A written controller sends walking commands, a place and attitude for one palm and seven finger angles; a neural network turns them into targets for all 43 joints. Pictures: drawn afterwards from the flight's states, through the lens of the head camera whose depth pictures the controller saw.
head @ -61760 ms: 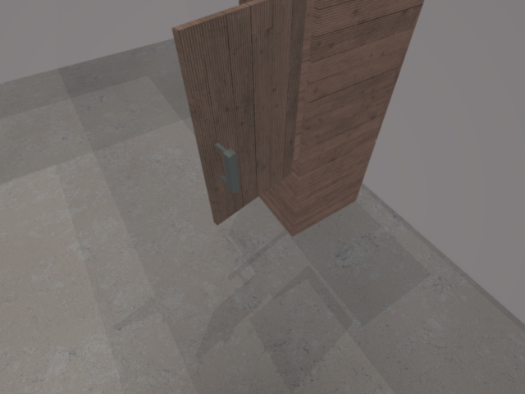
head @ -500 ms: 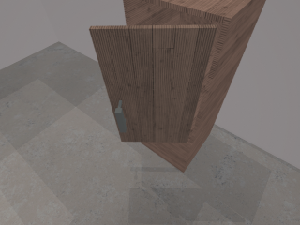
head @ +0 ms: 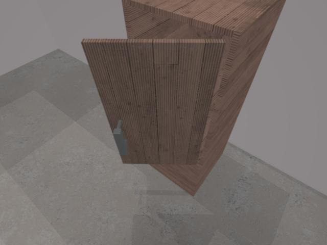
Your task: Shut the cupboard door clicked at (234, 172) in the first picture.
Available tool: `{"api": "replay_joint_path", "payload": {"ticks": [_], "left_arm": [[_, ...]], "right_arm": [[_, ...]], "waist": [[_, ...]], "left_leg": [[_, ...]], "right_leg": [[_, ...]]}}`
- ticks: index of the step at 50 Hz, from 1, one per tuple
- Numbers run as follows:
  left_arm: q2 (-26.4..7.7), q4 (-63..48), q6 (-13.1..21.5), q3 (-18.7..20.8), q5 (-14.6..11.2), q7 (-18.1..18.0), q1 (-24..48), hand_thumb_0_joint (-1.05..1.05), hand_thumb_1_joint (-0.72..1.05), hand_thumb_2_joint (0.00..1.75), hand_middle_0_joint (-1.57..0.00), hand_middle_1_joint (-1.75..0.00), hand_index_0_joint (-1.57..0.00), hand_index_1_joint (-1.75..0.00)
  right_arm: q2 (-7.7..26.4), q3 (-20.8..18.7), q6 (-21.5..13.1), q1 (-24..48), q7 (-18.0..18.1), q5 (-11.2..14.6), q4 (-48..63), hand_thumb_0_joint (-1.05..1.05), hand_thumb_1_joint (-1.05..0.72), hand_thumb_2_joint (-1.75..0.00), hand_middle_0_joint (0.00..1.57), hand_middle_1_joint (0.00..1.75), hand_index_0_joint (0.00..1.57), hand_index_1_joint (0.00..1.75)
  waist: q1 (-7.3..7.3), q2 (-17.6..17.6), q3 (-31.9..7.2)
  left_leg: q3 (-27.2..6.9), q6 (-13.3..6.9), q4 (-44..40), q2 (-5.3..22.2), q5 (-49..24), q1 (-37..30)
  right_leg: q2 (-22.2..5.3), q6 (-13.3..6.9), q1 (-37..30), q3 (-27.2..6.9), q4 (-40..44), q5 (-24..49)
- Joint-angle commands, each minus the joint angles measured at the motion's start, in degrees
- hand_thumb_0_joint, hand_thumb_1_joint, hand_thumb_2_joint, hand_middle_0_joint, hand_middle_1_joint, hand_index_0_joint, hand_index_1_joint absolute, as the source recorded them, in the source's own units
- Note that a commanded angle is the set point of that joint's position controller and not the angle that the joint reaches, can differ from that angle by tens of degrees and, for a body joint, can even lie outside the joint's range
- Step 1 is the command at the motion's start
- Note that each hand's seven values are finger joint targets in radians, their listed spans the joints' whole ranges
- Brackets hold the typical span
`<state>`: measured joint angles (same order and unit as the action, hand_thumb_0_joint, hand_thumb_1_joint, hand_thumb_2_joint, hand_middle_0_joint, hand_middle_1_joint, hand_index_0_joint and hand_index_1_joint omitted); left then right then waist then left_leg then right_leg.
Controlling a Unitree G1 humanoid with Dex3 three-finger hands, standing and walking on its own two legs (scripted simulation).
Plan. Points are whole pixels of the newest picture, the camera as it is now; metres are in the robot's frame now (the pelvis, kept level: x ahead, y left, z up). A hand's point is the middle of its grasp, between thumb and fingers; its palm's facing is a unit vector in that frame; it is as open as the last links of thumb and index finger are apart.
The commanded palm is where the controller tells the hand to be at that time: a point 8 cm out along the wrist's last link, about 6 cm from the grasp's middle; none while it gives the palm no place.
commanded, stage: come to a stop and stand still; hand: left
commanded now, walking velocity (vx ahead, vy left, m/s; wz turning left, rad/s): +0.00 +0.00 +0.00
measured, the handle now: (121, 137) +0.47 +0.18 -0.10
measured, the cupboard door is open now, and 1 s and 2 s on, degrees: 37 37 37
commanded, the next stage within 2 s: look again from close up in 0.16 s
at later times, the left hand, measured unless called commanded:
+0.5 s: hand out of the picture +0.05 +0.19 -0.17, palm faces +0.00 -0.97 -0.26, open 7.4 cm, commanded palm none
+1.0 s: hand out of the picture +0.14 +0.21 -0.09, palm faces +0.26 -0.94 -0.20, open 7.3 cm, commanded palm +0.09 +0.24 -0.08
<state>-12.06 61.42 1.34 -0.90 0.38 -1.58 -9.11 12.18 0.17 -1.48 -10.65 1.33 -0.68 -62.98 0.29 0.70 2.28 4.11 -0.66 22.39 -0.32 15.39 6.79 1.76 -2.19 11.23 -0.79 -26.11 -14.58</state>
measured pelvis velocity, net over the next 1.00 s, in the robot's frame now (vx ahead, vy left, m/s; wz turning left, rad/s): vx -0.01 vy -0.01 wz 0.04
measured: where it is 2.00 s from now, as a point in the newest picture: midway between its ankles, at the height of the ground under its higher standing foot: outside the picture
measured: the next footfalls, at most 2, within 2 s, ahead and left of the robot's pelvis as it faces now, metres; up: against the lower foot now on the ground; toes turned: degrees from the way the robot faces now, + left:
none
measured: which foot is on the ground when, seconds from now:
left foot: down 0.00-1.00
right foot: down 0.00-1.00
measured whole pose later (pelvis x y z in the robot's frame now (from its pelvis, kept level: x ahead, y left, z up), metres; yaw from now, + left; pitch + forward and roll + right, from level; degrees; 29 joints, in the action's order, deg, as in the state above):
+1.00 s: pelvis -0.01 -0.01 -0.01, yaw +2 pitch -1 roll +1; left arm -12.1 24.4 4.7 4.6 -7.9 -2.9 -20.9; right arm 13.7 -0.5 -10.4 -16.9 5.3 1.4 -52.9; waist 0.7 0.7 1.5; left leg 2.1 0.2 31.2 0.1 18.5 12.1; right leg 1.7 -3.3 14.9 1.6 -33.0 -17.4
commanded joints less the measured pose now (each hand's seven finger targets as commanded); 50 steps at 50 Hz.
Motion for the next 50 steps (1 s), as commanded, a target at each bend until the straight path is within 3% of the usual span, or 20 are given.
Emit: {"api": "replay_joint_path", "payload": {"ticks": [1, 8, 43, 44, 45, 46, 47, 48, 49, 50], "left_arm": [[-9.3, -2.2, 0.9, 2.2, 0.2, -0.2, -2.0, 0.0, 0.9, 0.9, -0.2, -0.3, -0.2, -0.3], [-10.0, -2.1, 1.0, 2.4, 0.1, -0.2, -1.8, 0.0, 0.9, 0.9, -0.2, -0.3, -0.2, -0.3], [-9.7, -0.9, 1.0, 2.1, 0.1, -0.1, -2.9, 0.0, 0.9, 0.9, -0.2, -0.3, -0.2, -0.3], [-6.2, 1.7, 1.6, 2.0, 0.2, -2.8, -10.9, 0.0, 0.9, 0.9, -0.2, -0.3, -0.2, -0.3], [-46.2, -81.2, 19.5, 32.1, -8.1, -1.2, 37.1, 0.0, 0.9, 0.9, -0.2, -0.3, -0.2, -0.3], [-11.5, -61.5, 13.8, 5.1, -7.4, -0.9, 0.0, 0.0, 0.9, 0.9, -0.22, -0.32, -0.22, -0.32], [-12.9, -65.1, 11.8, 10.8, -10.3, -3.3, -1.1, 0.0, 0.9, 0.9, -0.24, -0.34, -0.24, -0.34], [4.1, -53.4, 7.0, 3.1, -10.6, -1.5, -12.8, 0.0, 0.9, 0.9, -0.25, -0.36, -0.25, -0.36], [-2.2, -58.8, 9.8, 6.2, -11.2, -1.5, 1.2, 0.0, 0.9, 0.9, -0.27, -0.38, -0.27, -0.38], [-2.4, -51.4, 12.3, 9.0, -11.5, -0.2, -5.6, 0.0, 0.9, 0.9, -0.29, -0.4, -0.29, -0.4]], "right_arm": [[7.7, -1.2, -0.9, -2.5, 0.4, -0.1, 1.5, 0.0, -0.9, -0.9, 0.2, 0.3, 0.2, 0.3], [8.3, -1.3, -0.8, -2.0, 0.5, -0.1, 1.1, 0.0, -0.9, -0.9, 0.2, 0.3, 0.2, 0.3], [7.9, -0.9, -0.7, -2.7, 0.5, -0.2, -0.6, 0.0, -0.9, -0.9, 0.2, 0.3, 0.2, 0.3], [6.5, -1.3, -0.6, 1.0, 0.1, 0.7, 3.2, 0.0, -0.9, -0.9, 0.2, 0.3, 0.2, 0.3], [16.2, -4.9, -10.6, -8.3, 8.1, -0.3, 19.8, 0.0, -0.9, -0.9, 0.2, 0.3, 0.2, 0.3], [8.5, -0.7, -13.0, 2.3, 7.4, 3.5, 19.8, 0.0, -0.9, -0.9, 0.2, 0.3, 0.2, 0.3], [9.9, -0.2, -14.4, 3.1, 6.3, 2.3, 20.1, 0.0, -0.9, -0.9, 0.2, 0.3, 0.2, 0.3], [6.2, -1.1, -15.6, 1.3, 4.0, 2.2, 20.5, 0.0, -0.9, -0.9, 0.2, 0.3, 0.2, 0.3], [9.8, -3.1, -16.6, -0.6, 3.1, 2.6, 23.0, 0.0, -0.9, -0.9, 0.2, 0.3, 0.2, 0.3], [9.5, -4.4, -17.0, -0.8, 3.1, 2.1, 23.6, 0.0, -0.9, -0.9, 0.2, 0.3, 0.2, 0.3]], "waist": [[-0.14, -1.9, -3.2], [-0.13, -2.1, -4.1], [-0.31, -1.2, -1.7], [-2.06, 0.9, -0.2], [4.97, -4.9, -21.3], [2.43, 20.0, -27.0], [-1.31, 16.6, -28.8], [1.13, 11.4, -18.0], [3.66, 6.2, -8.6], [2.94, -2.3, -3.2]], "left_leg": [[-5.4, -1.0, -2.6, 6.8, -13.3, -0.4], [-5.1, -0.7, -2.5, 6.9, -13.7, -1.2], [-5.6, -0.4, -4.6, 7.0, -9.5, -0.1], [-0.8, 1.0, 8.4, 7.4, -7.2, 4.9], [-2.5, -2.3, 14.5, 4.6, -19.9, -16.6], [-1.9, -1.1, 13.6, -0.7, -27.5, -8.8], [-3.2, 0.2, 10.2, 1.3, -35.1, -9.1], [-3.3, -0.1, 7.2, 2.3, -32.6, -3.7], [-5.6, 0.4, 9.4, 1.4, -19.9, 4.7], [-5.1, 0.3, 11.9, 0.7, -12.7, 12.4]], "right_leg": [[-8.2, -1.2, -2.7, -7.1, 3.2, 20.5], [-8.3, -1.3, -4.0, -7.2, 3.6, 23.1], [-8.0, -1.0, -2.9, -7.5, 6.8, 16.2], [-12.7, 3.9, -3.6, -9.0, 5.1, 38.5], [-8.7, 2.0, -5.1, -6.6, -4.1, 29.8], [-3.1, 1.0, -2.9, -2.3, -14.3, 24.0], [-3.1, 0.2, -0.5, 2.8, -8.5, 18.9], [-2.9, 1.1, 6.1, 4.1, -5.4, 15.0], [-2.8, 1.3, 10.1, 3.6, -5.7, 11.9], [-3.0, 1.7, 14.8, 4.2, -6.6, 8.5]]}}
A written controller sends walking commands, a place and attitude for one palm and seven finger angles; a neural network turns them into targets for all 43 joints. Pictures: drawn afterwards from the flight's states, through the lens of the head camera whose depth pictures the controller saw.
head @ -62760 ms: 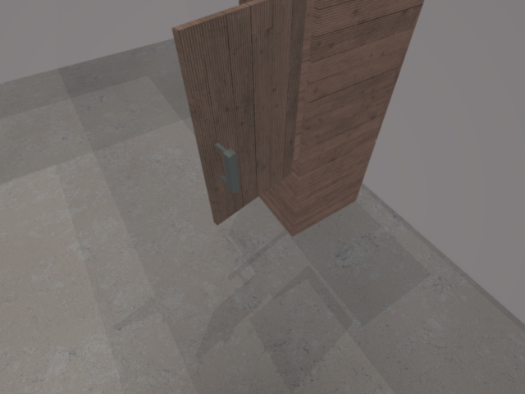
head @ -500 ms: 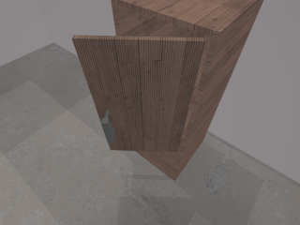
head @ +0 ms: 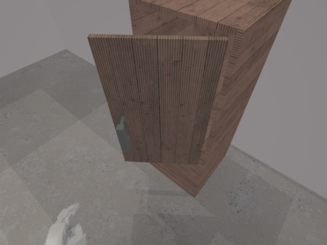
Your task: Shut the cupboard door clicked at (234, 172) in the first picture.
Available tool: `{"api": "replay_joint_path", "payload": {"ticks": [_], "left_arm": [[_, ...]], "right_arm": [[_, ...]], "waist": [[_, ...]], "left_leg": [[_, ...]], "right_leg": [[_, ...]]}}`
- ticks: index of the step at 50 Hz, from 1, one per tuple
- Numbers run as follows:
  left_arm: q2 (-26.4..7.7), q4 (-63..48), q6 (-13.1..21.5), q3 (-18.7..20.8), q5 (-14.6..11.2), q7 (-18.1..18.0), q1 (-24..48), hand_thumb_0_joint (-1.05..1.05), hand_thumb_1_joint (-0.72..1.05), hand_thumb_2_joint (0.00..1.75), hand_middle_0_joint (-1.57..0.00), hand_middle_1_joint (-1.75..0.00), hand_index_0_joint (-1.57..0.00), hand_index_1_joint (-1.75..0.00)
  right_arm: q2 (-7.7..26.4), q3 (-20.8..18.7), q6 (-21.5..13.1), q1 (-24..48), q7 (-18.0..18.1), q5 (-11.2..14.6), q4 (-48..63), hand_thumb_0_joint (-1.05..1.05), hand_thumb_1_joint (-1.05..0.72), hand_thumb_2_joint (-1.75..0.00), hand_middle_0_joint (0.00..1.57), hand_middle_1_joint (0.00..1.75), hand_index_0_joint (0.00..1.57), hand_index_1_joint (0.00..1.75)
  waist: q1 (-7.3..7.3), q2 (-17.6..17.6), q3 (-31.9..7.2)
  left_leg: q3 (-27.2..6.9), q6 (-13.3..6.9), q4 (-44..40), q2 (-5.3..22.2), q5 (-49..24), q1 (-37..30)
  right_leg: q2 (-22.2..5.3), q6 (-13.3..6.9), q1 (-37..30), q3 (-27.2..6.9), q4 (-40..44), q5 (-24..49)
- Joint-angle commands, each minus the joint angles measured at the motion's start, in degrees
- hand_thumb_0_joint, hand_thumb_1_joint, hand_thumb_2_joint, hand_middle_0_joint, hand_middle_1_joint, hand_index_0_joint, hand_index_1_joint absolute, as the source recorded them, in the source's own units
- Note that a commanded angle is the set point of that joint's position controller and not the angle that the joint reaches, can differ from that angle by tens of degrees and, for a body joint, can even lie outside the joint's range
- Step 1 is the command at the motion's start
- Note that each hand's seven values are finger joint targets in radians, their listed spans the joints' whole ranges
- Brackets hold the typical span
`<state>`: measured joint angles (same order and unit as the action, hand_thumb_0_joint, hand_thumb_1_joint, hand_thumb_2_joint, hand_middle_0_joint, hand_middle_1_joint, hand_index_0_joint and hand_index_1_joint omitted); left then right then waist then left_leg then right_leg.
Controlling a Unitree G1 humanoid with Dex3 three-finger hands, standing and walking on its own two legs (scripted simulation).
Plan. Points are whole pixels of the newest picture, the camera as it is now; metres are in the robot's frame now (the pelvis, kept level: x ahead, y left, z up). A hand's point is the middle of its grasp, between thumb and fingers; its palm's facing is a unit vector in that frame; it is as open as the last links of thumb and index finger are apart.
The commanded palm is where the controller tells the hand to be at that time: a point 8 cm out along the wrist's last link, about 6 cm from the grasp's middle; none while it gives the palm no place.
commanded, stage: raise the hand and make a fist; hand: left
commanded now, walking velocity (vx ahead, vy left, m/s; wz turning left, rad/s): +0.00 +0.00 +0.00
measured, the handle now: (124, 134) +0.49 +0.17 -0.09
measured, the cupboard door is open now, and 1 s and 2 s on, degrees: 37 37 37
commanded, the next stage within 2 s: bring the fist close to the handle in 1.80 s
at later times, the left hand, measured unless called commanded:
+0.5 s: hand (84, 243) +0.14 +0.19 -0.05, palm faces -0.03 -1.00 -0.05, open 5.2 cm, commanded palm +0.11 +0.25 -0.07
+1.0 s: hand (86, 237) +0.16 +0.20 -0.08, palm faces -0.05 -1.00 -0.02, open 3.2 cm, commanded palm +0.13 +0.26 -0.07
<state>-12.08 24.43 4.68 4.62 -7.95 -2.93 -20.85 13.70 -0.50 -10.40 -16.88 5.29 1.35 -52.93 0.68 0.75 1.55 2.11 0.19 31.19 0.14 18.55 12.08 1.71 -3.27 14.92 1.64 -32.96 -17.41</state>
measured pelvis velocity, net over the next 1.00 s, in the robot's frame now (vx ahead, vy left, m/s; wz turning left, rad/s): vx -0.05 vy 0.03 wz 0.02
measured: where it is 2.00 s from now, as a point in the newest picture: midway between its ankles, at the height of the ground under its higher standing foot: outside the picture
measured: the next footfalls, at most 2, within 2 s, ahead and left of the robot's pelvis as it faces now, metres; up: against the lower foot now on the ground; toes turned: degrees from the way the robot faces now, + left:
none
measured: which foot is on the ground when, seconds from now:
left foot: down 0.00-1.00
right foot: down 0.00-1.00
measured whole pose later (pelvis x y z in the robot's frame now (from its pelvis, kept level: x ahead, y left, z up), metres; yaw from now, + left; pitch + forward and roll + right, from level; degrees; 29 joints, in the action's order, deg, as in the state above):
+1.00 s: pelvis -0.05 +0.03 -0.12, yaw +1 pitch +19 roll -3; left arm -14.2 -4.6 22.0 4.8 -14.8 14.4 -24.6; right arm 14.1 -0.9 -10.9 -12.2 3.5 1.2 -26.6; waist -0.2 1.0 -9.1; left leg 0.0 -2.6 76.1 -0.7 33.0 62.0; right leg -0.3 -1.1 61.7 4.5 -72.8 -29.8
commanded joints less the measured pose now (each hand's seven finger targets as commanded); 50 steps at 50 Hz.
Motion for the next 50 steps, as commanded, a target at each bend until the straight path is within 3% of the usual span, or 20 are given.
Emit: {"api": "replay_joint_path", "payload": {"ticks": [1, 2, 3, 5, 6, 7, 9, 12, 13, 15, 17, 18, 21, 24, 28, 32, 37, 41, 47, 50], "left_arm": [[0.9, -9.0, 12.3, 2.2, -3.9, 3.2, 1.3, 0.0, 0.9, 0.9, -0.31, -0.42, -0.31, -0.42], [0.9, -1.4, 15.5, 4.5, -4.6, 5.6, -6.0, 0.0, 0.9, 0.9, -0.33, -0.44, -0.33, -0.44], [3.6, -0.4, 20.1, 2.7, -5.8, 8.8, -7.7, 0.0, 0.9, 0.9, -0.35, -0.46, -0.35, -0.46], [3.1, -2.3, 29.1, 4.3, -8.0, 15.9, -13.0, 0.0, 0.9, 0.9, -0.38, -0.5, -0.38, -0.5], [2.5, -3.2, 32.9, 4.0, -8.5, 19.7, -13.5, 0.0, 0.9, 0.9, -0.4, -0.52, -0.4, -0.52], [-0.5, -2.0, 35.7, 6.4, -8.4, 23.0, -12.9, 0.0, 0.9, 0.9, -0.42, -0.54, -0.42, -0.54], [-6.1, -7.5, 38.3, 8.7, -7.9, 27.0, -5.8, 0.0, 0.9, 0.9, -0.46, -0.58, -0.46, -0.58], [-10.8, -22.3, 37.5, 11.3, -9.6, 25.1, 6.0, 0.0, 0.9, 0.9, -0.51, -0.64, -0.51, -0.64], [-9.9, -28.5, 37.6, 10.4, -10.3, 23.7, 8.7, 0.0, 0.9, 0.9, -0.53, -0.66, -0.53, -0.66], [-9.4, -39.7, 38.4, 9.0, -10.9, 20.9, 13.5, 0.0, 0.9, 0.9, -0.57, -0.7, -0.57, -0.7], [-7.8, -47.6, 37.9, 4.8, -10.2, 19.0, 15.8, 0.0, 0.9, 0.9, -0.6, -0.74, -0.6, -0.74], [-5.8, -45.6, 36.4, 1.9, -9.5, 18.9, 12.4, 0.0, 0.9, 0.9, -0.62, -0.76, -0.62, -0.76], [-4.6, -41.7, 30.1, -2.0, -7.7, 20.1, 8.1, 0.0, 0.9, 0.9, -0.68, -0.82, -0.68, -0.82], [-4.4, -32.4, 19.5, -1.4, -6.7, 21.8, -0.6, 0.0, 0.9, 0.9, -0.73, -0.88, -0.73, -0.88], [-8.2, -34.7, 11.1, 6.4, -8.2, 19.7, -2.5, 0.0, 0.9, 0.9, -0.81, -0.96, -0.81, -0.96], [-9.8, -44.2, 17.3, 11.6, -9.1, 12.5, 0.1, 0.0, 0.9, 0.9, -0.88, -1.04, -0.88, -1.04], [-3.8, -41.8, 27.3, 1.3, -6.5, 13.2, 0.4, 0.0, 0.9, 0.9, -0.97, -1.14, -0.97, -1.14], [-4.3, -36.4, 25.0, -1.3, -6.0, 18.5, -2.7, 0.0, 0.9, 0.9, -1.04, -1.22, -1.04, -1.22], [-12.1, -45.1, 22.5, 10.9, -8.9, 16.6, -3.6, 0.0, 0.9, 0.9, -1.15, -1.34, -1.15, -1.34], [-7.8, -45.7, 24.5, 9.1, -10.1, 14.7, -4.6, 0.0, 0.9, 0.9, -1.21, -1.4, -1.21, -1.4]], "right_arm": [[7.7, -3.6, -8.6, 6.3, -1.3, -0.6, 14.6, 0.0, -0.9, -0.9, 0.2, 0.3, 0.2, 0.3], [7.1, -4.0, -8.9, 6.7, -2.0, -0.3, 16.0, 0.0, -0.9, -0.9, 0.2, 0.3, 0.2, 0.3], [6.8, -3.9, -9.5, 6.6, -2.8, -0.8, 17.3, 0.0, -0.9, -0.9, 0.2, 0.3, 0.2, 0.3], [7.0, -4.9, -10.1, 7.1, -4.3, -1.4, 20.4, 0.0, -0.9, -0.9, 0.2, 0.3, 0.2, 0.3], [7.3, -5.1, -10.3, 7.7, -4.9, -1.4, 22.1, 0.0, -0.9, -0.9, 0.2, 0.3, 0.2, 0.3], [7.4, -5.3, -10.1, 7.3, -5.7, -1.2, 23.0, 0.0, -0.9, -0.9, 0.2, 0.3, 0.2, 0.3], [8.0, -5.2, -9.7, 9.2, -6.0, -1.0, 27.0, 0.0, -0.9, -0.9, 0.2, 0.3, 0.2, 0.3], [7.8, -4.7, -9.3, 10.7, -5.0, -0.9, 31.2, 0.0, -0.9, -0.9, 0.2, 0.3, 0.2, 0.3], [7.6, -4.2, -9.3, 10.9, -4.7, -1.2, 32.8, 0.0, -0.9, -0.9, 0.2, 0.3, 0.2, 0.3], [7.3, -3.5, -9.1, 10.3, -3.7, -1.2, 33.0, 0.0, -0.9, -0.9, 0.2, 0.3, 0.2, 0.3], [7.9, -2.9, -8.9, 9.3, -2.7, -1.2, 32.8, 0.0, -0.9, -0.9, 0.2, 0.3, 0.2, 0.3], [8.3, -2.8, -8.7, 8.2, -2.4, -1.1, 32.2, 0.0, -0.9, -0.9, 0.2, 0.3, 0.2, 0.3], [9.1, -2.4, -7.8, 7.1, -1.4, -0.5, 32.0, 0.0, -0.9, -0.9, 0.2, 0.3, 0.2, 0.3], [8.9, -2.4, -6.0, 6.4, -1.0, 1.1, 32.7, 0.0, -0.9, -0.9, 0.2, 0.3, 0.2, 0.3], [7.6, -2.1, -3.6, 8.4, -0.8, 1.6, 35.6, 0.0, -0.9, -0.9, 0.2, 0.3, 0.2, 0.3], [5.6, -1.7, -4.0, 8.9, -0.9, 0.1, 35.3, 0.0, -0.9, -0.9, 0.2, 0.3, 0.2, 0.3], [6.7, -1.6, -5.2, 6.7, -2.2, -1.3, 32.9, 0.0, -0.9, -0.9, 0.2, 0.3, 0.2, 0.3], [8.6, -2.5, -5.5, 5.3, -2.0, -0.2, 33.3, 0.0, -0.9, -0.9, 0.2, 0.3, 0.2, 0.3], [7.6, -3.0, -3.9, 5.8, -1.2, -0.1, 35.0, 0.0, -0.9, -0.9, 0.2, 0.3, 0.2, 0.3], [6.5, -2.8, -3.0, 5.6, -1.7, -0.6, 34.7, 0.0, -0.9, -0.9, 0.2, 0.3, 0.2, 0.3]], "waist": [[1.71, -9.4, 2.0], [-0.16, -15.3, 4.5], [-0.89, -21.0, 3.8], [-3.37, -22.2, -4.2], [-3.87, -19.9, -7.7], [-4.51, -13.6, -10.7], [-4.94, -3.1, -16.0], [-4.9, 4.2, -21.4], [-4.3, 6.4, -23.4], [-2.42, 8.9, -26.6], [-0.01, 6.9, -27.9], [1.17, 5.5, -25.2], [2.58, 2.4, -22.1], [1.08, -4.1, -20.2], [-3.14, -4.9, -23.7], [-5.05, 0.1, -26.6], [-0.09, 2.4, -21.4], [0.95, 1.3, -19.9], [-3.86, 3.7, -29.9], [-3.06, 4.0, -29.2]], "left_leg": [[-3.5, -0.7, 5.5, -0.6, -9.8, 13.5], [-3.6, -0.4, 7.7, -1.3, -4.7, 19.3], [-3.7, -0.2, 10.7, -1.7, -1.4, 24.1], [-2.8, 0.5, 16.9, -2.6, -0.3, 29.7], [-2.3, 0.7, 19.9, -3.0, -0.4, 31.9], [-2.1, 1.0, 22.8, -3.2, -1.3, 33.6], [-0.6, 0.2, 27.7, -3.5, 1.3, 38.0], [-1.0, -1.0, 30.9, -2.6, 7.9, 40.8], [-1.8, -1.3, 31.3, -2.2, 10.1, 40.7], [-3.5, -2.0, 31.8, -1.7, 11.7, 38.3], [-5.4, -2.6, 32.2, -1.0, 12.6, 37.5], [-6.1, -2.6, 32.0, -0.7, 13.9, 38.2], [-7.1, -2.7, 32.7, -0.7, 16.3, 41.6], [-7.4, -2.4, 31.1, -0.5, 17.9, 44.5], [-6.0, -1.8, 29.1, -1.4, 13.9, 44.6], [-6.0, -1.1, 29.6, -1.1, 6.1, 41.4], [-7.3, -0.9, 31.0, -0.5, 6.9, 40.8], [-8.3, -1.0, 29.8, -0.4, 13.3, 42.2], [-6.9, -0.5, 30.0, -0.9, 1.1, 38.0], [-6.3, 0.0, 31.5, -0.9, -3.7, 36.7]], "right_leg": [[-3.0, 3.2, 15.7, 1.8, -1.2, 7.3], [-3.9, 3.2, 17.8, -0.3, -1.4, 1.4], [-4.1, 3.4, 20.4, -1.0, -4.1, -2.8], [-4.2, 3.1, 19.9, -2.8, -11.1, -0.9], [-4.5, 3.0, 19.7, -4.0, -14.5, 1.9], [-4.9, 2.0, 20.0, -5.2, -18.1, 4.5], [-4.6, 1.0, 24.7, -6.7, -22.8, -2.8], [-3.6, 0.8, 30.6, -8.1, -25.2, -17.9], [-3.4, 1.0, 32.3, -7.9, -25.4, -20.6], [-2.4, 0.9, 34.5, -6.3, -26.9, -18.8], [-1.3, 1.0, 37.3, -4.4, -29.2, -16.7], [-1.0, 1.1, 39.0, -3.6, -29.1, -16.8], [-0.9, 1.7, 39.7, -2.3, -27.8, -18.1], [-1.2, 2.3, 38.2, -1.7, -25.6, -20.5], [-1.7, 2.3, 31.7, -1.4, -24.9, -19.9], [-0.9, 1.2, 31.1, 0.5, -28.7, -11.8], [-0.7, 0.8, 39.9, 2.0, -31.3, -10.8], [-1.1, 1.1, 41.2, 1.4, -29.8, -14.3], [-0.4, 0.7, 33.2, 1.6, -31.6, -5.6], [-0.3, 0.9, 33.3, 2.1, -32.4, -1.2]]}}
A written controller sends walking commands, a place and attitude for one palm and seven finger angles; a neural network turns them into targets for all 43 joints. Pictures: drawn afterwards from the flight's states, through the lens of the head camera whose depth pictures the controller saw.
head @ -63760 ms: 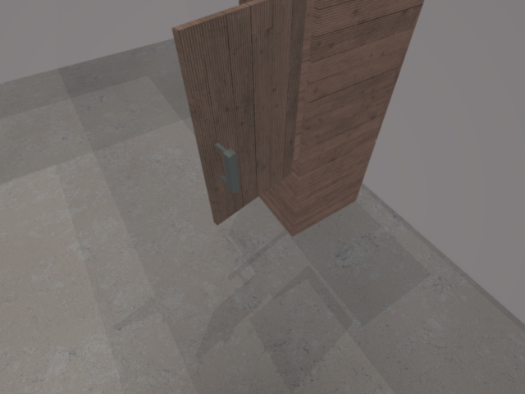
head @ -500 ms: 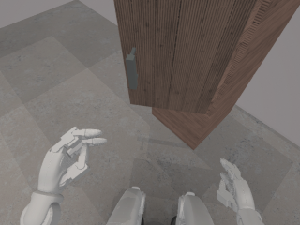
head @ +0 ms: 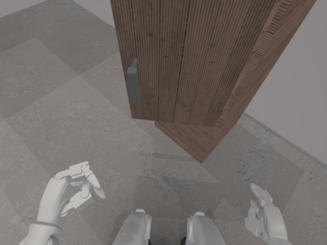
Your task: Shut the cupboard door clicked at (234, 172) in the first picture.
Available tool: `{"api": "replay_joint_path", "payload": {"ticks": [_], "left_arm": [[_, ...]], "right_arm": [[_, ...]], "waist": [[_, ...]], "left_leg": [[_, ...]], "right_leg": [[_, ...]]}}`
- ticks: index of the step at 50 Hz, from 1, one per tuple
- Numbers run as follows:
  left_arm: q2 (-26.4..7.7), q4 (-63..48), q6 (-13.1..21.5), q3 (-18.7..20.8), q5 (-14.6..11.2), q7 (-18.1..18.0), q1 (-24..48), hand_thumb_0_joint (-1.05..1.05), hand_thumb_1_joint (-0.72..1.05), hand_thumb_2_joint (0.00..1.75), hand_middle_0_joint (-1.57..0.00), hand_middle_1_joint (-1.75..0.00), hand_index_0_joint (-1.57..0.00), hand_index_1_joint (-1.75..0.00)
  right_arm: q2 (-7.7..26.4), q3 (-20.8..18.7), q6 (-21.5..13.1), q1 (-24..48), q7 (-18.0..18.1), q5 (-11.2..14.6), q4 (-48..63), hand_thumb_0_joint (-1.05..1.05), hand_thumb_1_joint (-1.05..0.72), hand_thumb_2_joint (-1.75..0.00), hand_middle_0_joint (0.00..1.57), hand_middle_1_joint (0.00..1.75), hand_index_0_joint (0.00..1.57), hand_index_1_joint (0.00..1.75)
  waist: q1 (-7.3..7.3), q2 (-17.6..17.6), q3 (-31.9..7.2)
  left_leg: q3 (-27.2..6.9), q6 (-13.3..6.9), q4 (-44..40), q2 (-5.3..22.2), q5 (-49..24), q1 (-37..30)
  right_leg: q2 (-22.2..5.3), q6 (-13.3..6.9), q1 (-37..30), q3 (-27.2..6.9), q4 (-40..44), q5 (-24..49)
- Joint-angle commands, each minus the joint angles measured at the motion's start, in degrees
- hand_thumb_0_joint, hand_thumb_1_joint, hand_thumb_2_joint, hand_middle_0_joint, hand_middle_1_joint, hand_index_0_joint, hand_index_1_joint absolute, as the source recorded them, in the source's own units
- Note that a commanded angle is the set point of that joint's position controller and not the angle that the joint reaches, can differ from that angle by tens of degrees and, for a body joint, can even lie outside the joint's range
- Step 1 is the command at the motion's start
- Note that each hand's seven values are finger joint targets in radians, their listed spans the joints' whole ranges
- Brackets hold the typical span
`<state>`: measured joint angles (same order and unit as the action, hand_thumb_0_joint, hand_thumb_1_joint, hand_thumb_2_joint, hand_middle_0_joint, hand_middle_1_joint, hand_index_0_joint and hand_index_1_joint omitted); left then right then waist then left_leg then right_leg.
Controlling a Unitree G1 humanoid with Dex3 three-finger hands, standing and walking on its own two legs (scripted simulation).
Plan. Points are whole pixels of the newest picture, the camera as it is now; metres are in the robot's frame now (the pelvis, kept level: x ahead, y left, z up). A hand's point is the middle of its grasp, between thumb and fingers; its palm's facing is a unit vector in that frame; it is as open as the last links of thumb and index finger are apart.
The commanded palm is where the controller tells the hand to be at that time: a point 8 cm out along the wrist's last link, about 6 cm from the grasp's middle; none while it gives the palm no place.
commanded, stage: raise the hand and make a fist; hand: left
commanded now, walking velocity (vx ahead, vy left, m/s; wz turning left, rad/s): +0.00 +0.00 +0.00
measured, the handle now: (135, 82) +0.55 +0.13 +0.02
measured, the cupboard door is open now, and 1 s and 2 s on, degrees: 37 37 37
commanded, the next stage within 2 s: bring the fist close to the handle in 0.80 s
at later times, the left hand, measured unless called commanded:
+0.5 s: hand (86, 184) +0.23 +0.18 +0.05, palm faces -0.02 -1.00 -0.03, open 3.1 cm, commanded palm +0.21 +0.23 +0.05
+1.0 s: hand (87, 186) +0.23 +0.18 +0.05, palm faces -0.04 -1.00 -0.03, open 3.1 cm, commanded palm +0.23 +0.22 +0.05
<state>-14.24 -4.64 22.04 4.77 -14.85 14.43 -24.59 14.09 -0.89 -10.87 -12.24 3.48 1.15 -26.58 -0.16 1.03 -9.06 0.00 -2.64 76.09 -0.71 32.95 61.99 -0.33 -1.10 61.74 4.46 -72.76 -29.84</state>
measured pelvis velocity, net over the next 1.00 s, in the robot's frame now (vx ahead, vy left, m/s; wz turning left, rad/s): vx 0.00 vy -0.01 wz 0.01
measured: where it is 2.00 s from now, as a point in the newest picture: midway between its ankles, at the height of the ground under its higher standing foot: outside the picture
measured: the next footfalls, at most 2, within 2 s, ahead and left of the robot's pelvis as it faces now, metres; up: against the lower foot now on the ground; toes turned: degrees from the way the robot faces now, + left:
none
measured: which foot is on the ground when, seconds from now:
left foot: down 0.00-1.00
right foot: down 0.00-1.00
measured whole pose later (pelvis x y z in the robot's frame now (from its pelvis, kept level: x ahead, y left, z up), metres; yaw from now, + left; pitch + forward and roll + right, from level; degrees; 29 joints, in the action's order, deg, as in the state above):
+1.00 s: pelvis +0.00 -0.01 +0.00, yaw +0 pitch +19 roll -3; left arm -14.5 -1.6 25.8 7.4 -17.3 16.2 -20.3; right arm 14.1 0.8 -8.9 -12.8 3.5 0.9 -26.6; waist -0.5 1.9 -9.8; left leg -1.4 -2.0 77.3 -0.4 33.7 62.7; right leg 0.1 -1.7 62.0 5.7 -73.4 -30.6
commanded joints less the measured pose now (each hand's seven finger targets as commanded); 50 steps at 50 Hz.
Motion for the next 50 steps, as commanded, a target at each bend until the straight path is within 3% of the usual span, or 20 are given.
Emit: {"api": "replay_joint_path", "payload": {"ticks": [1, 3, 7, 9, 12, 13, 15, 18, 22, 26, 27, 29, 32, 34, 37, 41, 43, 45, 50], "left_arm": [[-4.7, -15.1, 7.5, 7.9, -2.8, -2.8, -0.9, 0.0, 0.9, 0.9, -1.23, -1.42, -1.23, -1.42], [-2.5, -10.3, 7.1, 4.6, -1.6, -1.9, -0.8, 0.0, 0.9, 0.9, -1.26, -1.46, -1.26, -1.46], [-3.2, -6.3, 4.7, 1.3, 0.0, 2.4, 1.9, 0.0, 0.9, 0.9, -1.3, -1.5, -1.3, -1.5], [-6.3, -8.1, 3.9, 4.1, -0.7, 4.0, 3.3, 0.0, 0.9, 0.9, -1.3, -1.5, -1.3, -1.5], [-10.6, -12.9, 4.7, 10.3, -2.6, 3.6, 4.8, 0.0, 0.9, 0.9, -1.3, -1.5, -1.3, -1.5], [-10.3, -14.1, 5.3, 11.2, -3.3, 3.2, 4.4, 0.0, 0.9, 0.9, -1.3, -1.5, -1.3, -1.5], [-8.5, -13.9, 6.6, 11.6, -4.6, 2.2, 3.2, 0.0, 0.9, 0.9, -1.3, -1.5, -1.3, -1.5], [-6.0, -10.0, 6.8, 9.7, -4.3, 1.5, 1.9, 0.0, 0.9, 0.9, -1.3, -1.5, -1.3, -1.5], [-3.7, -4.0, 4.2, 4.9, -3.0, 4.0, 1.7, 0.0, 0.9, 0.9, -1.3, -1.5, -1.3, -1.5], [-7.6, -8.2, 3.9, 7.6, -3.5, 5.2, 4.2, 0.0, 0.9, 0.9, -1.3, -1.5, -1.3, -1.5], [-9.6, -9.6, 4.5, 9.8, -3.9, 4.6, 5.3, 0.0, 0.9, 0.9, -1.3, -1.5, -1.3, -1.5], [-9.4, -11.7, 6.4, 11.0, -4.6, 3.4, 5.1, 0.0, 0.9, 0.9, -1.3, -1.5, -1.3, -1.5], [-8.7, -10.2, 8.3, 11.8, -4.8, 1.4, 3.3, 0.0, 0.9, 0.9, -1.3, -1.5, -1.3, -1.5], [-5.8, -7.0, 8.1, 9.0, -4.2, 1.4, 2.1, 0.0, 0.9, 0.9, -1.3, -1.5, -1.3, -1.5], [-4.6, -3.8, 6.3, 6.2, -3.4, 3.0, 1.8, 0.0, 0.9, 0.9, -1.3, -1.5, -1.3, -1.5], [-7.1, -6.9, 5.1, 6.7, -3.3, 4.5, 4.6, 0.0, 0.9, 0.9, -1.3, -1.5, -1.3, -1.5], [-9.2, -10.9, 6.2, 8.8, -3.7, 3.9, 6.2, 0.0, 0.9, 0.9, -1.3, -1.5, -1.3, -1.5], [-8.9, -12.3, 7.5, 9.7, -4.1, 2.8, 5.6, 0.0, 0.9, 0.9, -1.3, -1.5, -1.3, -1.5], [-3.5, -4.0, 7.9, 3.4, -2.1, 0.6, 16.9, 0.0, 0.9, 0.9, -1.3, -1.5, -1.3, -1.5]], "right_arm": [[6.2, -2.4, -2.2, 0.6, -0.1, -0.5, 8.0, 0.0, -0.9, -0.9, 0.2, 0.3, 0.2, 0.3], [6.7, -2.3, -1.7, 0.3, -0.3, -0.6, 7.4, 0.0, -0.9, -0.9, 0.2, 0.3, 0.2, 0.3], [8.1, -2.1, -1.6, -0.1, -0.1, -0.1, 8.0, 0.0, -0.9, -0.9, 0.2, 0.3, 0.2, 0.3], [8.2, -2.2, -1.7, -0.3, 0.2, 0.2, 8.5, 0.0, -0.9, -0.9, 0.2, 0.3, 0.2, 0.3], [7.5, -2.1, -1.6, 0.5, 0.6, -0.1, 8.8, 0.0, -0.9, -0.9, 0.2, 0.3, 0.2, 0.3], [7.0, -1.9, -1.6, 0.8, 0.6, -0.2, 9.0, 0.0, -0.9, -0.9, 0.2, 0.3, 0.2, 0.3], [6.2, -1.8, -1.5, 0.8, 0.4, -0.3, 8.5, 0.0, -0.9, -0.9, 0.2, 0.3, 0.2, 0.3], [6.2, -1.8, -1.2, 1.0, 0.0, -0.4, 7.7, 0.0, -0.9, -0.9, 0.2, 0.3, 0.2, 0.3], [7.4, -2.1, -0.9, 0.2, -0.1, 0.3, 7.7, 0.0, -0.9, -0.9, 0.2, 0.3, 0.2, 0.3], [7.7, -2.3, -1.1, 0.3, 0.4, 0.6, 8.7, 0.0, -0.9, -0.9, 0.2, 0.3, 0.2, 0.3], [7.5, -2.3, -1.2, 0.5, 0.6, 0.3, 8.5, 0.0, -0.9, -0.9, 0.2, 0.3, 0.2, 0.3], [6.8, -2.1, -1.4, 0.9, 0.6, 0.2, 8.6, 0.0, -0.9, -0.9, 0.2, 0.3, 0.2, 0.3], [6.4, -2.0, -1.2, 1.1, 0.4, -0.2, 7.9, 0.0, -0.9, -0.9, 0.2, 0.3, 0.2, 0.3], [6.5, -2.0, -0.9, 1.1, 0.0, -0.1, 7.5, 0.0, -0.9, -0.9, 0.2, 0.3, 0.2, 0.3], [7.4, -2.2, -0.5, 0.7, -0.1, 0.3, 7.8, 0.0, -0.9, -0.9, 0.2, 0.3, 0.2, 0.3], [7.7, -2.0, -0.6, 0.6, 0.4, 0.6, 8.9, 0.0, -0.9, -0.9, 0.2, 0.3, 0.2, 0.3], [7.6, -1.9, -0.9, 0.9, 0.6, 0.3, 8.8, 0.0, -0.9, -0.9, 0.2, 0.3, 0.2, 0.3], [7.2, -1.8, -0.9, 0.9, 0.6, 0.0, 8.7, 0.0, -0.9, -0.9, 0.2, 0.3, 0.2, 0.3], [8.2, -1.2, -1.5, 0.4, 0.5, -0.6, 6.1, 0.0, -0.9, -0.9, 0.2, 0.3, 0.2, 0.3]], "waist": [[-1.29, 3.3, -17.1], [0.84, 1.1, -13.5], [2.34, -0.1, -10.6], [1.47, -0.1, -13.7], [-1.02, 2.3, -18.1], [-1.66, 2.7, -19.8], [-1.86, 2.5, -19.3], [-1.01, 2.9, -17.0], [1.27, -1.5, -12.7], [0.33, -1.1, -15.5], [-0.21, -0.7, -16.5], [-1.17, 0.7, -17.7], [-1.54, 1.3, -16.4], [-0.41, 1.2, -14.0], [0.89, -1.4, -12.0], [0.72, 0.0, -13.3], [-0.13, 2.3, -15.9], [-0.43, 3.0, -16.5], [3.3, 1.7, -10.6]], "left_leg": [[-4.1, 2.9, -13.0, 0.2, -18.2, -12.9], [-4.3, 2.6, -12.1, 0.4, -16.1, -10.7], [-4.6, 1.7, -12.0, 0.4, -10.9, -8.2], [-4.1, 1.6, -11.7, 0.3, -11.7, -8.6], [-3.5, 1.7, -11.1, 0.0, -15.7, -9.7], [-3.3, 1.9, -11.2, 0.0, -17.0, -10.5], [-3.0, 2.1, -10.8, -0.1, -17.9, -10.2], [-2.8, 2.1, -10.3, -0.1, -16.7, -8.5], [-3.2, 1.6, -10.5, 0.2, -13.0, -6.0], [-2.7, 1.3, -10.4, 0.1, -12.5, -5.9], [-2.7, 1.2, -10.1, 0.1, -12.9, -5.6], [-2.6, 1.5, -10.4, 0.0, -13.5, -6.4], [-2.6, 1.6, -10.3, -0.1, -13.3, -5.9], [-2.5, 1.8, -10.4, 0.0, -11.2, -5.4], [-2.8, 1.3, -10.6, 0.1, -8.9, -4.4], [-2.9, 1.2, -11.3, 0.1, -7.7, -5.2], [-3.3, 1.3, -11.5, 0.2, -9.8, -7.3], [-3.4, 1.5, -11.8, 0.2, -11.0, -8.7], [-4.9, 1.6, -10.7, 0.3, -4.1, -5.5]], "right_leg": [[1.8, -1.1, -12.2, -0.5, 7.4, 11.5], [1.9, -0.9, -10.1, -0.3, 7.8, 10.3], [1.8, -1.0, -9.1, -1.4, 9.8, 6.3], [1.5, -1.0, -11.3, -2.3, 10.2, 7.4], [1.8, -1.4, -15.0, -2.8, 9.0, 10.7], [1.5, -1.3, -16.0, -2.9, 8.6, 12.1], [1.6, -1.1, -16.4, -2.8, 8.4, 13.3], [1.5, -1.0, -14.8, -2.7, 8.4, 12.1], [1.5, -0.8, -13.3, -3.3, 10.5, 8.0], [0.8, -0.6, -15.9, -5.3, 11.5, 7.0], [1.0, -0.7, -16.5, -5.5, 11.2, 7.0], [0.9, -0.9, -17.1, -5.4, 10.6, 7.5], [1.3, -1.0, -15.9, -4.8, 10.0, 7.0], [1.2, -0.8, -13.6, -4.4, 10.4, 4.8], [1.2, -0.7, -12.7, -4.7, 11.9, 1.4], [0.9, -0.7, -13.2, -5.3, 12.6, 0.2], [1.3, -1.1, -13.5, -4.3, 11.0, 3.0], [1.5, -1.1, -12.8, -3.2, 9.9, 4.7], [1.7, -0.8, -4.9, -1.9, 8.9, -0.1]]}}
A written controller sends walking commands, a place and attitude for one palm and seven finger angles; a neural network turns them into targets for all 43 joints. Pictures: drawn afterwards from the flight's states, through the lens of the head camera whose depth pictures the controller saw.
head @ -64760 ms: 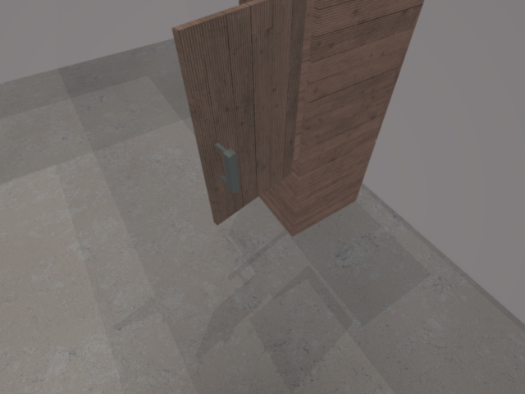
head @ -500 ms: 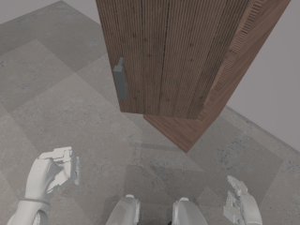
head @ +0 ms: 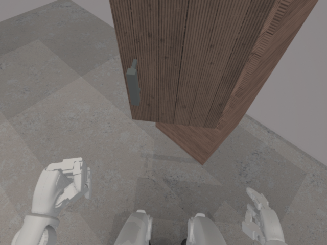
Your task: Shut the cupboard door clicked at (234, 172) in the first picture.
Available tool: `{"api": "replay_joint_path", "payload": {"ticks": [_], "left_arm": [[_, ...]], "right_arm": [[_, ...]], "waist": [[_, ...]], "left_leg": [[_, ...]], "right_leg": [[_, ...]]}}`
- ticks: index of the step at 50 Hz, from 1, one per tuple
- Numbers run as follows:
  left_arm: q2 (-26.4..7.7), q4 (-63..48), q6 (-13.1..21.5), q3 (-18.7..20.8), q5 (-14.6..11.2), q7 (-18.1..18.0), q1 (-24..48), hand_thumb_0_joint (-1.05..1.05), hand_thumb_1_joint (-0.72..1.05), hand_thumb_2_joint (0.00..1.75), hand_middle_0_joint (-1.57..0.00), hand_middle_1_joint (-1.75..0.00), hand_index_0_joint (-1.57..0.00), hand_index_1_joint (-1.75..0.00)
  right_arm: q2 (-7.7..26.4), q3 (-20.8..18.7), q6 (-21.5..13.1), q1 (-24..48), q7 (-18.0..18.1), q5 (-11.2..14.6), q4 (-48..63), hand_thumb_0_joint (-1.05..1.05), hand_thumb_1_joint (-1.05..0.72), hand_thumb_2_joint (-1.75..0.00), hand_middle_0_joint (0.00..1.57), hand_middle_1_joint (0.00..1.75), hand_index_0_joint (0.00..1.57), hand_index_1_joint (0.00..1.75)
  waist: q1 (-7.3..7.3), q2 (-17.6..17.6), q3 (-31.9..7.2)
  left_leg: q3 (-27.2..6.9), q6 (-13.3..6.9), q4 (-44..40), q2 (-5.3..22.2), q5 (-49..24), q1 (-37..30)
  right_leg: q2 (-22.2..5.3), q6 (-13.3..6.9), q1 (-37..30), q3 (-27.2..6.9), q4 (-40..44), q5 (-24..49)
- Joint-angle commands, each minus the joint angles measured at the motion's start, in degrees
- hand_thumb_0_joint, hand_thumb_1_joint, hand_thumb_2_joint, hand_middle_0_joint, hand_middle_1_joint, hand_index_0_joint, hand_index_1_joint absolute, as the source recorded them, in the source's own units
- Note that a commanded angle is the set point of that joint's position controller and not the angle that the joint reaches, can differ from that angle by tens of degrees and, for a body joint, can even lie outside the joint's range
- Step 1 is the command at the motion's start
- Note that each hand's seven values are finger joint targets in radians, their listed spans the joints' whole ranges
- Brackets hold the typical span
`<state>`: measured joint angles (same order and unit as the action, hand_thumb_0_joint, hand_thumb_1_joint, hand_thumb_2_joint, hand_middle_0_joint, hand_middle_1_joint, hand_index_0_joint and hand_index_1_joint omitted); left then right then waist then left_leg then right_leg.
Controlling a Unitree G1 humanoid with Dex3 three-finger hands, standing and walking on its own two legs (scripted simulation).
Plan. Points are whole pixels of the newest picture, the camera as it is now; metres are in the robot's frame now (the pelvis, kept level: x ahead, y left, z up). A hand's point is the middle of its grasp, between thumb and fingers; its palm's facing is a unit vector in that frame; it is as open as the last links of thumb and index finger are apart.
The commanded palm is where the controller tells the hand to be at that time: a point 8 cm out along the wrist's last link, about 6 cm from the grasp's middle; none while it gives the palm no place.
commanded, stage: bring the fist close to the handle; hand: left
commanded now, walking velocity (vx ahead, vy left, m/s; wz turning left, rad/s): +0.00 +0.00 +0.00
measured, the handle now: (135, 83) +0.55 +0.13 +0.03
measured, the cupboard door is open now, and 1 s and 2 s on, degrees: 37 37 27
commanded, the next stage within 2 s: push the door shut along its arc in 1.30 s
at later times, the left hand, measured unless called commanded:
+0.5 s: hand (123, 142) +0.35 +0.13 +0.03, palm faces -0.10 -0.99 -0.02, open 3.1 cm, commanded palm +0.34 +0.18 +0.04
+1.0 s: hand (143, 103) +0.46 +0.10 +0.04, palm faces -0.04 -1.00 -0.02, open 3.1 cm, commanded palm +0.42 +0.16 +0.03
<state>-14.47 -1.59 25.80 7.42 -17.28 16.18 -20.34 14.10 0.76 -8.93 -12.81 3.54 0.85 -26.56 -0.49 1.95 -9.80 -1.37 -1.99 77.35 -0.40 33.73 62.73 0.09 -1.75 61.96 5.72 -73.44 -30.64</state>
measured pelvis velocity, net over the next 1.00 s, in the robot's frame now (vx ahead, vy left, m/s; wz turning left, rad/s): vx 0.00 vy -0.01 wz -0.01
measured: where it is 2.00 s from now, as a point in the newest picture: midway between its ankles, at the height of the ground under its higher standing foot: outside the picture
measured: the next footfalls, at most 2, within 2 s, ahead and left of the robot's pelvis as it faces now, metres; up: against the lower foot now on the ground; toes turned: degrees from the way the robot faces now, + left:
none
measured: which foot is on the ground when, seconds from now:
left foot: down 0.00-1.00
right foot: down 0.00-1.00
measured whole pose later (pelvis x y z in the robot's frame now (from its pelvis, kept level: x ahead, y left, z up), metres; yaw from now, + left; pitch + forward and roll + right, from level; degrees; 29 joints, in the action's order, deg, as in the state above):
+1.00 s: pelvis +0.00 -0.01 +0.00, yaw -1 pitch +25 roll -1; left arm -12.5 49.7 29.8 11.0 -6.3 3.3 36.5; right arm 14.2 -0.5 -1.8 -15.9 0.0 -1.2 -35.9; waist 6.2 1.9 -9.5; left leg 0.5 -1.2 75.4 -0.1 32.4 68.1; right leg 0.4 -2.5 69.1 3.8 -73.7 -29.7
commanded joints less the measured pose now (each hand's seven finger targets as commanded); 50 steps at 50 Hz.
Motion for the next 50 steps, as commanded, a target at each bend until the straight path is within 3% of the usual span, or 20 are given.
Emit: {"api": "replay_joint_path", "payload": {"ticks": [1, 4, 6, 8, 9, 11, 12, 17, 18, 22, 26, 27, 30, 34, 37, 40, 43, 45, 47, 50], "left_arm": [[-2.8, -5.3, 3.3, -0.1, 0.8, -1.2, 13.8, 0.0, 0.9, 0.9, -1.3, -1.5, -1.3, -1.5], [-3.4, -3.3, 0.1, -2.0, 2.8, -0.7, 19.3, 0.0, 0.9, 0.9, -1.3, -1.5, -1.3, -1.5], [-4.7, -5.8, -1.6, -1.5, 3.5, -1.1, 22.2, 0.0, 0.9, 0.9, -1.3, -1.5, -1.3, -1.5], [-7.1, -7.9, -2.5, 2.1, 3.2, -2.5, 21.7, 0.0, 0.9, 0.9, -1.3, -1.5, -1.3, -1.5], [-6.2, -8.6, -2.6, 1.6, 3.3, -3.3, 21.8, 0.0, 0.9, 0.9, -1.3, -1.5, -1.3, -1.5], [-5.2, -8.2, -2.1, 2.1, 3.1, -5.5, 22.8, 0.0, 0.9, 0.9, -1.3, -1.5, -1.3, -1.5], [-5.8, -5.8, -2.2, 3.4, 3.2, -6.8, 22.3, 0.0, 0.9, 0.9, -1.3, -1.5, -1.3, -1.5], [-0.3, 6.9, -2.0, -2.2, 6.5, -9.2, 27.8, 0.0, 0.9, 0.9, -1.3, -1.5, -1.3, -1.5], [0.5, 8.0, -1.9, -3.7, 7.3, -9.1, 30.0, 0.0, 0.9, 0.9, -1.3, -1.5, -1.3, -1.5], [-0.6, 8.5, -0.2, -4.2, 7.6, -8.4, 40.6, 0.0, 0.9, 0.9, -1.3, -1.5, -1.3, -1.5], [-2.7, 9.1, 3.3, -0.8, 7.3, -10.1, 48.5, 0.0, 0.9, 0.9, -1.3, -1.5, -1.3, -1.5], [-4.6, 10.6, 3.9, 1.1, 7.3, -11.0, 49.8, 0.0, 0.9, 0.9, -1.3, -1.5, -1.3, -1.5], [-2.8, 17.4, 4.8, 0.5, 8.4, -12.4, 53.2, 0.0, 0.9, 0.9, -1.3, -1.5, -1.3, -1.5], [-1.9, 28.0, 2.8, 0.0, 9.8, -12.4, 56.8, 0.0, 0.9, 0.9, -1.3, -1.5, -1.3, -1.5], [-3.3, 31.7, 2.2, 1.4, 9.4, -11.5, 62.3, 0.0, 0.9, 0.9, -1.3, -1.5, -1.3, -1.5], [-3.4, 31.6, 4.2, 2.1, 8.7, -11.3, 69.6, 0.0, 0.9, 0.9, -1.3, -1.5, -1.3, -1.5], [-6.5, 33.7, 7.2, 4.7, 9.0, -12.0, 76.0, 0.0, 0.9, 0.9, -1.3, -1.5, -1.3, -1.5], [-6.6, 37.9, 8.4, 5.1, 10.0, -12.7, 77.5, 0.0, 0.9, 0.9, -1.3, -1.5, -1.3, -1.5], [-8.4, 41.1, 8.6, 7.2, 10.9, -13.1, 74.2, 0.0, 0.9, 0.9, -1.3, -1.5, -1.3, -1.5], [-7.5, 44.0, 7.6, 7.1, 11.5, -12.6, 70.4, 0.0, 0.9, 0.9, -1.3, -1.5, -1.3, -1.5]], "right_arm": [[8.5, -2.9, -3.4, 0.6, 0.4, -0.2, 5.8, 0.0, -0.9, -0.9, 0.2, 0.3, 0.2, 0.3], [9.1, -3.0, -3.2, 0.1, 0.5, 0.2, 6.0, 0.0, -0.9, -0.9, 0.2, 0.3, 0.2, 0.3], [9.1, -3.2, -3.0, -0.2, 0.5, 0.2, 6.2, 0.0, -0.9, -0.9, 0.2, 0.3, 0.2, 0.3], [8.8, -3.3, -2.5, -0.4, 0.2, 0.0, 6.5, 0.0, -0.9, -0.9, 0.2, 0.3, 0.2, 0.3], [8.3, -3.2, -2.2, -0.2, -0.2, 0.0, 6.6, 0.0, -0.9, -0.9, 0.2, 0.3, 0.2, 0.3], [7.7, -3.1, -1.6, -0.2, -0.7, -0.3, 6.1, 0.0, -0.9, -0.9, 0.2, 0.3, 0.2, 0.3], [7.8, -3.0, -1.3, -0.7, -0.8, -0.4, 5.6, 0.0, -0.9, -0.9, 0.2, 0.3, 0.2, 0.3], [8.0, -3.0, 0.6, -1.8, -1.8, -0.7, 3.7, 0.0, -0.9, -0.9, 0.2, 0.3, 0.2, 0.3], [8.2, -3.1, 0.8, -1.6, -1.9, -0.6, 3.7, 0.0, -0.9, -0.9, 0.2, 0.3, 0.2, 0.3], [8.7, -3.5, 1.4, -2.6, -1.5, -0.5, 2.9, 0.0, -0.9, -0.9, 0.2, 0.3, 0.2, 0.3], [8.2, -3.6, 1.4, -2.3, -1.5, -1.0, 1.1, 0.0, -0.9, -0.9, 0.2, 0.3, 0.2, 0.3], [8.4, -3.5, 1.5, -2.7, -1.4, -1.1, 0.6, 0.0, -0.9, -0.9, 0.2, 0.3, 0.2, 0.3], [7.8, -3.4, 2.1, -2.6, -1.9, -1.4, -0.9, 0.0, -0.9, -0.9, 0.2, 0.3, 0.2, 0.3], [8.1, -3.7, 3.7, -4.4, -2.5, -1.4, -1.9, 0.0, -0.9, -0.9, 0.2, 0.3, 0.2, 0.3], [8.4, -3.8, 4.4, -5.9, -2.3, -1.2, -1.9, 0.0, -0.9, -0.9, 0.2, 0.3, 0.2, 0.3], [8.2, -4.0, 4.6, -6.4, -2.3, -1.3, -2.7, 0.0, -0.9, -0.9, 0.2, 0.3, 0.2, 0.3], [8.3, -4.1, 4.3, -7.4, -2.2, -1.7, -4.3, 0.0, -0.9, -0.9, 0.2, 0.3, 0.2, 0.3], [8.2, -4.1, 4.5, -8.2, -2.5, -2.0, -5.2, 0.0, -0.9, -0.9, 0.2, 0.3, 0.2, 0.3], [8.5, -4.2, 4.8, -9.0, -3.0, -2.3, -4.7, 0.0, -0.9, -0.9, 0.2, 0.3, 0.2, 0.3], [8.3, -4.2, 6.1, -9.5, -3.9, -2.2, -4.1, 0.0, -0.9, -0.9, 0.2, 0.3, 0.2, 0.3]], "waist": [[3.72, 0.1, -10.5], [3.68, 0.5, -13.2], [2.45, 2.8, -18.2], [0.54, 3.6, -23.9], [0.54, 3.2, -24.7], [0.26, 3.8, -24.5], [0.34, 2.0, -23.7], [3.62, -2.7, -15.3], [3.85, -1.7, -15.0], [4.87, -1.2, -17.7], [3.92, 1.4, -23.5], [3.89, 1.4, -23.5], [4.56, 1.1, -23.3], [5.82, -0.8, -22.4], [6.65, -2.6, -23.7], [7.07, -1.6, -26.7], [7.68, -0.7, -28.1], [8.26, -1.3, -27.4], [6.77, 0.0, -28.2], [5.75, -0.1, -29.2]], "left_leg": [[-3.8, 0.9, -12.1, 0.0, -4.3, -6.0], [-4.0, 0.7, -13.1, 0.0, -3.7, -7.1], [-3.9, 0.9, -13.8, 0.0, -8.5, -10.6], [-3.6, 1.3, -13.9, 0.1, -15.7, -13.8], [-3.4, 1.4, -14.0, 0.1, -17.7, -15.0], [-3.2, 1.8, -14.2, 0.2, -20.7, -15.9], [-3.4, 1.8, -14.0, 0.2, -21.6, -14.8], [-3.1, 1.4, -14.0, 0.5, -16.2, -10.2], [-3.0, 1.4, -14.1, 0.5, -15.2, -10.5], [-3.0, 1.1, -13.8, 0.5, -15.3, -12.4], [-2.8, 1.5, -13.1, 0.4, -19.0, -15.6], [-2.8, 1.4, -12.8, 0.3, -19.4, -14.6], [-2.1, 1.4, -12.2, 0.2, -18.6, -12.9], [-1.3, 1.1, -12.3, 0.0, -17.7, -10.4], [-1.0, 0.6, -11.9, -0.1, -17.4, -8.4], [-0.6, 0.6, -11.2, -0.2, -17.9, -9.0], [-0.8, 0.7, -10.2, -0.1, -19.4, -9.2], [-0.6, 0.6, -9.7, -0.1, -18.8, -7.6], [-0.4, 0.6, -10.1, -0.4, -19.1, -7.0], [0.7, 0.7, -10.5, -0.5, -19.7, -6.3]], "right_leg": [[1.2, -0.2, -5.2, -3.1, 9.6, 0.6], [0.8, -0.2, -6.0, -3.3, 9.8, 1.1], [0.6, -0.5, -8.5, -3.2, 9.3, 5.0], [0.5, -0.6, -12.1, -3.1, 8.7, 10.4], [0.5, -0.5, -12.8, -3.0, 8.7, 12.0], [0.5, -0.4, -13.6, -2.7, 8.5, 14.4], [0.8, -0.5, -14.0, -2.4, 8.4, 15.2], [0.6, -0.2, -10.6, -2.3, 9.6, 12.0], [0.4, -0.2, -9.7, -2.5, 9.8, 11.2], [0.2, -0.4, -10.2, -3.1, 10.4, 11.5], [0.1, -0.4, -10.7, -3.5, 9.2, 14.4], [0.3, -0.4, -10.8, -3.6, 8.8, 14.6], [0.0, 0.0, -10.9, -4.0, 8.5, 15.2], [0.1, 0.2, -12.0, -4.5, 9.4, 16.2], [0.2, 0.4, -14.4, -5.1, 9.9, 17.3], [0.0, 0.6, -15.2, -5.9, 9.8, 18.7], [0.1, 0.5, -14.3, -6.1, 8.9, 20.1], [0.2, 0.6, -13.7, -6.2, 8.6, 19.8], [0.4, 0.3, -14.4, -6.0, 8.2, 19.9], [0.3, 0.4, -16.9, -6.6, 8.7, 22.0]]}}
